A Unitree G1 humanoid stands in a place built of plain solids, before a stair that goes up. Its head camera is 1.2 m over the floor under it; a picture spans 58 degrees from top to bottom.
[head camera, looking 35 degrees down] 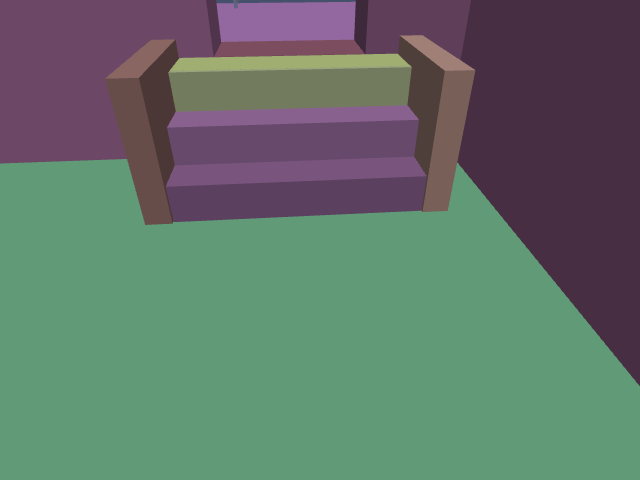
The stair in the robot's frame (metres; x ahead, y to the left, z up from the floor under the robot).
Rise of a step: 0.21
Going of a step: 0.24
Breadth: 1.30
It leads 5 degrees to the left of straight ahead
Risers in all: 3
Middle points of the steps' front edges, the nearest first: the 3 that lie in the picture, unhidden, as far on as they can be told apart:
1.93 0.10 0.20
2.17 0.13 0.41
2.41 0.15 0.62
